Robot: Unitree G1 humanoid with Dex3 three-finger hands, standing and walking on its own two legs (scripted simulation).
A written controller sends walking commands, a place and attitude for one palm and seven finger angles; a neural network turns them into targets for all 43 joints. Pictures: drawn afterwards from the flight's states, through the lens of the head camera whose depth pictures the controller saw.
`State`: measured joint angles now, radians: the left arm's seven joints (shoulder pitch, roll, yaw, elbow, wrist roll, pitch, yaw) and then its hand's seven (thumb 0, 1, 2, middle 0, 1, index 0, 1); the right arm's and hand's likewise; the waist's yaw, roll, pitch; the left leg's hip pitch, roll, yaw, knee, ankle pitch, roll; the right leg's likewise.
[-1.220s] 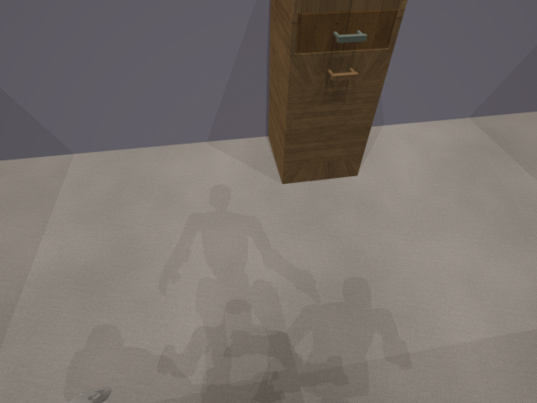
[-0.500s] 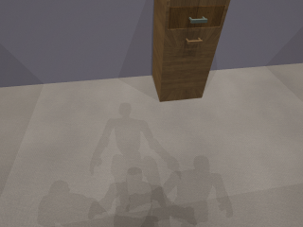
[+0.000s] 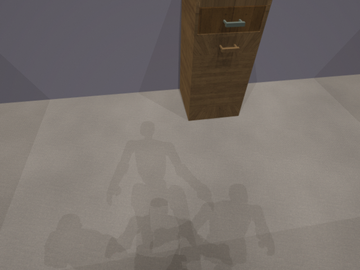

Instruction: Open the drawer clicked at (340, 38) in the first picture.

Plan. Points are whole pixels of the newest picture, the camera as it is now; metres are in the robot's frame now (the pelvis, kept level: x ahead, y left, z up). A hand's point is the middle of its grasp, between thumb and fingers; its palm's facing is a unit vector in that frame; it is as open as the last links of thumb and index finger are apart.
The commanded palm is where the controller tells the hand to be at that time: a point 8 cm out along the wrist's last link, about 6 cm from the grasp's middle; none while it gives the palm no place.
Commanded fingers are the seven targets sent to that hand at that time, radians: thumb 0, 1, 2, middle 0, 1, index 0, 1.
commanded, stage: look at it before walking up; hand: left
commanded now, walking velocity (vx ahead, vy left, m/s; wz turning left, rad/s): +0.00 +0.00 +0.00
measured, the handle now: (233, 22) +1.37 -0.23 +0.00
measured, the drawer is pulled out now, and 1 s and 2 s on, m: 0.00 0.00 0.00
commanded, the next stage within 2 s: walk to a spot facing it in 0.22 s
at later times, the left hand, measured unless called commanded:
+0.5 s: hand out of the picture +0.07 +0.24 -0.16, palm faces -0.05 -0.95 -0.32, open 7.4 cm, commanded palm none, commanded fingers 0.00 0.90 0.90 -0.20 -0.30 -0.20 -0.30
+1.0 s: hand out of the picture +0.06 +0.15 -0.16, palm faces -0.23 -0.95 -0.23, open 7.4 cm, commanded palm none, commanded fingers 0.00 0.90 0.90 -0.20 -0.30 -0.20 -0.30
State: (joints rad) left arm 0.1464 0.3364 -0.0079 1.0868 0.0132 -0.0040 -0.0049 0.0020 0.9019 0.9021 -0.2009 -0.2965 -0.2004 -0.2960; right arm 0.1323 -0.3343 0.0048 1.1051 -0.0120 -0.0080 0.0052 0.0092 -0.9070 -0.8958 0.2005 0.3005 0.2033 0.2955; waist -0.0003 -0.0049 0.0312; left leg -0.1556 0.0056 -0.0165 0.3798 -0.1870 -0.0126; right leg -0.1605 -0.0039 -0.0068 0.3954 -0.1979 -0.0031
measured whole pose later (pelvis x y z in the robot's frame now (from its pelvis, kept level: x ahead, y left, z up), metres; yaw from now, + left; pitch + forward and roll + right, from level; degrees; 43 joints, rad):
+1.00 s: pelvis -0.01 -0.03 +0.00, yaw -18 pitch +1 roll +1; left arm 0.33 0.19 0.04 0.95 0.02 0.00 -0.01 0.00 0.90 0.90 -0.20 -0.30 -0.20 -0.30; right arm 0.17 -0.25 -0.06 0.96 -0.03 0.04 0.01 0.01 -0.91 -0.90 0.20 0.30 0.20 0.30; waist 0.03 0.01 0.04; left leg -0.49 0.08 0.02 1.06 -0.31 -0.06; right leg -0.25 0.07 0.05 0.45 -0.21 -0.07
